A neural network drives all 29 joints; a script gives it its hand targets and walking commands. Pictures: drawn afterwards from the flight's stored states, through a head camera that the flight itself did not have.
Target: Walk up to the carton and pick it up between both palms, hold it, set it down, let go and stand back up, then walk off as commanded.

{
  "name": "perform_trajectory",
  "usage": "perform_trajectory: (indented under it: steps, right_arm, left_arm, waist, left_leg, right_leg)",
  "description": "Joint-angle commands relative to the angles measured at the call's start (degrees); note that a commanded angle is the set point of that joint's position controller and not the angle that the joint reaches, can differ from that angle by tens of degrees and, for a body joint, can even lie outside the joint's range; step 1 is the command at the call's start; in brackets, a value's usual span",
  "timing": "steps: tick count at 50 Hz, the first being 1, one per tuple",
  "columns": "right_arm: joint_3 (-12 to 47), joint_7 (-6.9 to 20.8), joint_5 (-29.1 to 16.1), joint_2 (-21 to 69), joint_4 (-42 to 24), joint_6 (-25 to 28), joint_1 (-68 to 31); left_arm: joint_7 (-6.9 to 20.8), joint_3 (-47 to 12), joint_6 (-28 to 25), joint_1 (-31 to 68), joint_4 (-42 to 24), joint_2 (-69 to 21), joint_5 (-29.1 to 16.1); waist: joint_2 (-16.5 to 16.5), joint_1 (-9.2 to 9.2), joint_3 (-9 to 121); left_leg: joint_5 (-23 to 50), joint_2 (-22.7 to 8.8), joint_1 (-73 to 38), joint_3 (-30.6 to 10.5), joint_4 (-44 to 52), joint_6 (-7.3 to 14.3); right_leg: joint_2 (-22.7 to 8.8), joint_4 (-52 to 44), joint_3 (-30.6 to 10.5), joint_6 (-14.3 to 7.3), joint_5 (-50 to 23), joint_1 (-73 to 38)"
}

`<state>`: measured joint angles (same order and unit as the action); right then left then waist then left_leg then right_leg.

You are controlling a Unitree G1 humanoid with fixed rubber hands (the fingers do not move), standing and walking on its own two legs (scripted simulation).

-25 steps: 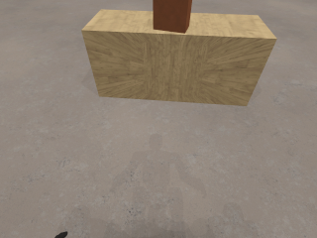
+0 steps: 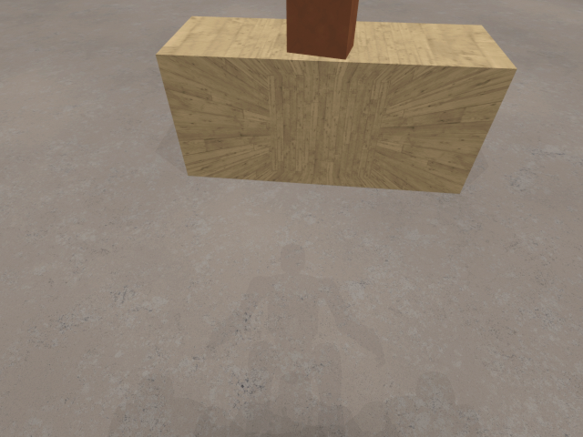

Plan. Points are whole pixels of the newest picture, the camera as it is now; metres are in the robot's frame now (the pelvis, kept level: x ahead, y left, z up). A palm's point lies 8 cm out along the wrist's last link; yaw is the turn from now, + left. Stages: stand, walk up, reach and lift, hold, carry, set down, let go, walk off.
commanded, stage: stand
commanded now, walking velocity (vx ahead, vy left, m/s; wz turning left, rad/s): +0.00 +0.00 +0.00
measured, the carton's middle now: (322, 17) +1.67 -0.07 +0.01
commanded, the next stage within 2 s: walk up in 0.70 s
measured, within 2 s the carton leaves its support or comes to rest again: neither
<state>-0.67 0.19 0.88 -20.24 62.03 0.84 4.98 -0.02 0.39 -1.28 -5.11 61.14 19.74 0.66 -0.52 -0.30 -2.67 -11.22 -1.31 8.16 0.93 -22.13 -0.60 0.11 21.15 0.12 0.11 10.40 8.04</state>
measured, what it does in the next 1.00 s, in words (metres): stands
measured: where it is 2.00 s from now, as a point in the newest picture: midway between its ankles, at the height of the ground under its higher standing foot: (315, 410)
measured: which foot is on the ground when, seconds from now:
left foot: down 0.00-1.00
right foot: down 0.00-1.00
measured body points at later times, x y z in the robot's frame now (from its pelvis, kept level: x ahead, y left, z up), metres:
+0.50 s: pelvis +0.01 +0.00 +0.00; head +0.01 +0.00 +0.45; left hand +0.12 +0.30 -0.12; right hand +0.10 -0.30 -0.12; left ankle +0.01 +0.13 -0.75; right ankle +0.01 -0.12 -0.75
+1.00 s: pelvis +0.03 +0.00 +0.00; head +0.03 +0.00 +0.45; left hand +0.12 +0.31 -0.12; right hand +0.12 -0.32 -0.12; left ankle +0.01 +0.12 -0.74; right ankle +0.01 -0.12 -0.74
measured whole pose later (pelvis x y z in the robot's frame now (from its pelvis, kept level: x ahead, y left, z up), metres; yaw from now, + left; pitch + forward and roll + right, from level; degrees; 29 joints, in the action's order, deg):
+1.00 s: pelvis +0.03 +0.00 +0.00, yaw -1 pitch -1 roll +1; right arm -3.3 1.5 2.6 -22.3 57.1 2.5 8.3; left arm 2.4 2.5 -1.5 -9.4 57.4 22.3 2.1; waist 0.4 0.3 -0.7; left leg -20.4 -1.0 8.7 2.5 -26.6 1.9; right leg -0.2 32.8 -1.2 -1.7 24.9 12.3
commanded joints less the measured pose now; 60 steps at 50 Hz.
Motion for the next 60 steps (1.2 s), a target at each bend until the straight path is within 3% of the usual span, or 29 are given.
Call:
perform_trajectory:
  steps: [1, 2, 5, 8, 10, 11, 17, 18, 21, 25, 28, 30, 34, 36, 37, 40, 41, 42, 44, 45, 46, 49, 50, 54, 56, 57, 58, 59, 60]
  right_arm:
    - [-2.1, -0.5, -0.6, -10.3, -3.3, 0.9, -1.9]
    - [-1.8, -0.4, -0.4, -11.5, -2.5, 0.7, -1.7]
    - [-2.4, -0.9, 0.2, -12.4, -2.7, 1.0, -3.1]
    - [-1.1, -0.7, -0.7, -10.7, -2.0, 0.9, -1.5]
    - [-2.0, -0.7, 0.0, -11.7, -2.8, 1.2, -2.1]
    - [-1.6, -0.8, 0.2, -11.8, -3.0, 0.9, -2.8]
    - [-1.6, -0.5, -0.3, -11.3, -2.9, 0.5, -1.8]
    - [-2.1, -0.4, 0.1, -12.5, -2.1, 0.4, -2.0]
    - [-1.1, -0.7, -0.4, -11.1, -2.3, 0.6, -1.0]
    - [-1.0, -0.7, 0.1, -11.3, -1.6, 1.0, -2.5]
    - [-1.1, -0.7, 0.2, -11.2, -1.8, 0.8, -1.7]
    - [-1.4, -0.8, -0.4, -11.7, -2.4, 0.8, -2.6]
    - [-1.2, -0.5, 0.0, -11.3, -2.0, 0.6, -0.4]
    - [-1.7, -0.7, -0.4, -11.8, -2.5, 0.8, -2.3]
    - [-1.7, -0.7, -0.4, -10.7, -2.9, 0.7, -3.2]
    - [-2.3, -0.7, 0.1, -12.6, -2.8, 0.8, -2.9]
    - [-2.2, -0.8, -0.3, -12.2, -2.9, 0.7, -1.9]
    - [-1.8, -0.9, -0.5, -11.7, -3.0, 1.0, -2.6]
    - [-1.6, -0.6, -0.2, -11.6, -2.4, 0.6, -0.7]
    - [-5.1, 0.4, 1.4, -18.7, -6.4, 2.0, 3.4]
    - [-6.0, 0.9, 2.0, -19.7, -6.1, 2.0, 3.8]
    - [-8.0, 1.3, 2.4, -20.5, -7.7, 2.7, 11.0]
    - [-8.3, 1.5, 1.5, -21.6, -9.0, 3.3, 11.1]
    - [-7.7, 2.2, 1.6, -20.1, -14.3, 3.0, 0.1]
    - [-6.6, 2.6, 1.9, -17.5, -16.7, 2.2, -9.0]
    - [-4.3, 2.8, 1.6, -11.3, -18.0, 1.9, -3.6]
    - [-4.1, 2.8, 1.4, -12.3, -18.3, 1.8, -2.2]
    - [-5.4, 2.6, 0.6, -16.7, -17.7, 1.8, -1.8]
    - [-5.5, 2.9, 0.2, -17.9, -17.5, 2.7, -1.9]
  left_arm:
    - [-0.4, 2.2, -0.3, 4.2, -3.5, 12.7, 0.0]
    - [-0.3, 2.6, -0.7, 3.1, -2.4, 12.7, 0.0]
    - [-0.5, 2.4, -1.0, 3.8, -3.2, 11.8, -0.1]
    - [-0.1, 2.1, -0.6, 3.1, -2.6, 11.3, -0.4]
    - [-0.2, 2.4, -0.7, 2.7, -1.8, 12.8, -0.1]
    - [-0.3, 2.0, -0.7, 2.8, -2.3, 11.8, 0.2]
    - [-0.4, 2.9, -0.3, 2.8, -2.4, 14.3, 0.1]
    - [-0.1, 2.1, -0.5, 2.5, -2.8, 12.6, -0.1]
    - [-0.3, 2.3, -0.3, 2.2, -2.1, 13.1, -0.2]
    - [-0.2, 2.5, -0.1, 4.0, -2.1, 13.6, -0.2]
    - [-0.2, 1.9, -0.4, 3.7, -2.8, 12.2, -0.2]
    - [-0.5, 2.1, -0.6, 3.0, -1.7, 11.8, -0.1]
    - [-0.2, 2.0, -0.7, 2.8, -2.9, 12.1, -0.4]
    - [-0.3, 2.2, -0.8, 1.8, -2.4, 12.2, -0.9]
    - [-0.6, 2.6, -0.6, 3.0, -1.0, 13.3, 0.3]
    - [-0.5, 1.9, -0.3, 1.2, -1.6, 10.9, -0.4]
    - [-0.5, 1.6, -0.1, 2.4, -1.0, 11.2, 0.5]
    - [-0.4, 1.6, -0.2, 2.0, -2.3, 11.1, -0.1]
    - [-0.6, 2.4, -0.5, 2.7, -1.9, 13.1, -0.2]
    - [0.8, 5.0, -1.2, -2.1, -6.8, 18.6, 1.2]
    - [2.0, 5.2, -0.9, -0.7, -6.6, 17.9, 1.4]
    - [3.2, 4.4, -1.7, 6.2, -10.9, 12.9, 2.0]
    - [3.3, 5.2, -2.3, 6.4, -12.6, 15.1, 1.7]
    - [4.8, 6.1, -3.0, 0.3, -11.3, 16.2, 0.8]
    - [4.3, 7.8, -3.2, -20.0, -5.4, 16.8, 0.0]
    - [3.1, 9.1, -3.8, -24.0, -4.2, 21.6, 0.7]
    - [2.7, 9.1, -4.3, -19.7, -7.9, 27.2, 1.0]
    - [2.6, 8.4, -4.3, -14.6, -10.8, 26.3, 0.0]
    - [2.4, 8.1, -4.5, -12.3, -11.7, 23.3, -0.7]
  waist:
    - [3.3, -0.29, 3.1]
    - [-0.6, -0.63, 2.8]
    - [2.4, 0.57, 2.1]
    - [-1.5, -0.52, 5.5]
    - [1.9, -0.43, 4.3]
    - [-2.4, -0.02, 4.6]
    - [1.9, -0.63, 0.8]
    - [-2.5, 0.32, 3.4]
    - [2.1, 0.56, 2.0]
    - [-1.4, -0.52, 4.1]
    - [2.2, 0.27, 4.0]
    - [-3.1, -0.39, 3.7]
    - [2.0, 0.42, 3.9]
    - [-3.0, 0.62, 4.8]
    - [1.1, -1.1, 3.6]
    - [1.8, 1.33, 4.2]
    - [3.4, -0.45, 3.0]
    - [-2.5, 0.42, 5.1]
    - [-2.5, -0.27, 4.9]
    - [0.9, -0.7, 9.4]
    - [-1.5, -1.59, 3.3]
    - [-8.0, -6.46, -5.3]
    - [-6.4, -6.74, -6.8]
    - [-8.0, 0.44, -5.8]
    - [-5.0, 11.94, 0.4]
    - [17.6, 12.18, -0.4]
    - [20.5, 9.92, -2.1]
    - [11.5, 6.11, -5.1]
    - [5.2, 5.29, -9.5]
  left_leg:
    - [3.2, -6.0, 0.3, -5.3, 3.9, 2.1]
    - [3.4, -5.3, 0.1, -4.4, 4.2, 2.0]
    - [3.5, -6.1, 0.7, -5.7, 5.2, 2.5]
    - [5.1, -6.6, -1.1, -5.2, 4.9, 1.7]
    - [8.7, -6.3, -1.6, -6.3, 5.0, 2.1]
    - [8.5, -6.8, -1.5, -5.2, 3.7, 2.6]
    - [5.2, -6.5, 0.1, -6.1, 5.9, 2.1]
    - [4.7, -6.3, -0.5, -4.9, 5.2, 1.5]
    - [6.9, -6.1, 0.0, -5.1, 4.9, 1.8]
    - [7.1, -6.3, -1.1, -5.2, 5.3, 1.6]
    - [6.0, -6.3, -1.8, -5.5, 5.9, 2.0]
    - [6.5, -6.4, -1.3, -5.4, 5.5, 2.4]
    - [8.8, -6.6, -2.1, -4.7, 5.3, 1.4]
    - [10.4, -6.8, -1.6, -5.5, 5.2, 2.2]
    - [10.3, -6.5, -2.4, -5.4, 6.5, 1.6]
    - [12.2, -6.5, -2.9, -5.5, 4.6, 1.9]
    - [12.9, -6.6, -3.4, -5.0, 6.3, 1.5]
    - [10.7, -6.8, -3.4, -5.0, 4.4, 1.5]
    - [11.4, -6.3, -2.1, -4.5, 4.8, 1.5]
    - [-20.8, -5.3, -3.3, -3.9, -0.1, 5.7]
    - [-32.3, -5.6, -0.2, -6.9, 1.3, 6.8]
    - [-33.9, -19.4, -10.4, -25.3, 12.6, 14.8]
    - [-26.8, -23.6, -12.9, -27.4, 13.7, 17.6]
    - [-25.7, -19.9, 4.4, -15.8, 11.3, 12.9]
    - [-24.9, -8.3, 22.1, 0.2, -9.7, 7.0]
    - [-23.4, 1.1, 34.6, 7.3, -33.3, 3.8]
    - [-22.1, 3.5, 41.5, 0.3, -41.3, 2.2]
    - [-19.2, -2.3, 37.9, -5.3, -42.4, 3.2]
    - [-14.9, -4.7, 40.6, -6.6, -42.1, 3.7]
  right_leg:
    - [-7.4, -6.5, -6.9, -1.6, 1.8, 1.6]
    - [-7.4, -6.1, -7.1, -1.4, -1.7, 0.6]
    - [-7.1, -4.4, -5.8, -1.6, -5.0, -0.4]
    - [-7.7, -4.4, -6.0, -1.5, -5.2, -0.8]
    - [-6.9, -3.5, -4.9, -1.2, -7.8, -1.2]
    - [-7.9, -4.0, -5.8, -1.7, -9.1, -1.4]
    - [-6.2, -5.0, -4.4, -1.6, -3.9, 1.3]
    - [-6.8, -5.1, -5.0, -1.2, -4.2, -1.6]
    - [-7.3, -5.2, -5.1, -1.3, -7.3, -1.5]
    - [-7.1, -4.5, -5.1, -1.3, -5.6, -1.8]
    - [-7.0, -5.1, -4.5, -1.4, -3.5, -1.5]
    - [-7.6, -5.1, -5.2, -1.6, -7.5, -1.4]
    - [-7.6, -4.8, -4.4, -1.3, -9.4, -2.8]
    - [-8.8, -5.5, -6.4, -1.5, -10.6, -3.9]
    - [-8.0, -4.3, -5.0, -1.9, -10.2, -1.7]
    - [-7.5, -4.7, -4.1, -0.9, -9.6, -2.6]
    - [-7.1, -4.1, -3.8, -1.0, -9.8, -1.4]
    - [-8.0, -5.2, -5.5, -1.3, -9.9, -1.5]
    - [-8.6, -4.8, -5.5, -1.5, -11.6, -3.8]
    - [-5.2, -0.2, -6.1, -4.3, 18.8, -1.2]
    - [-5.6, 1.9, -8.9, -5.0, 30.7, 9.6]
    - [-0.7, 22.2, -0.8, -1.9, 18.2, 32.1]
    - [-3.9, 24.5, -4.7, -1.3, 19.3, 36.0]
    - [-7.3, 17.1, -4.8, -2.0, 16.6, 17.7]
    - [-2.8, 5.8, -1.8, -2.3, 7.5, -12.2]
    - [-9.4, -6.9, -18.1, -3.2, 26.7, -18.4]
    - [-21.7, -16.9, -42.8, -9.4, 39.4, -13.7]
    - [-24.2, -15.2, -41.9, -12.1, 37.7, -8.6]
    - [-21.3, -12.0, -35.6, -12.8, 24.0, -7.4]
